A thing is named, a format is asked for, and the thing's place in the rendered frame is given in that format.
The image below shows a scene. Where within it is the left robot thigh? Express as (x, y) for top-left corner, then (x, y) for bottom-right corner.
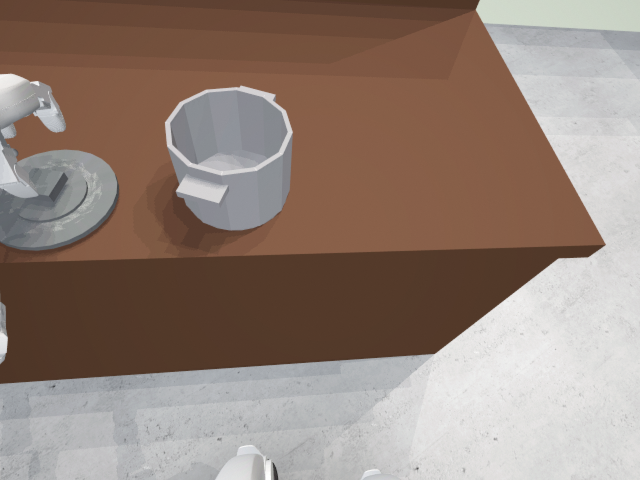
(215, 454), (274, 480)

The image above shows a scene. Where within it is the left robot hand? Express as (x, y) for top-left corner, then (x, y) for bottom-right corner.
(0, 74), (66, 198)

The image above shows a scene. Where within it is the left robot shin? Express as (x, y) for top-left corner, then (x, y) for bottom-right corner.
(237, 445), (263, 457)

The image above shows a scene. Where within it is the knob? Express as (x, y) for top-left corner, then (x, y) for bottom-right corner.
(29, 167), (68, 202)

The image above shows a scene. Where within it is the pot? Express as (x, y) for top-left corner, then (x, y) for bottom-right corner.
(165, 86), (293, 231)

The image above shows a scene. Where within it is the lid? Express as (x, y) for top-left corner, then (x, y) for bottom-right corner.
(0, 150), (119, 251)

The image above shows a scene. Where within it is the table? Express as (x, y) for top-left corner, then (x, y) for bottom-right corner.
(0, 0), (606, 384)

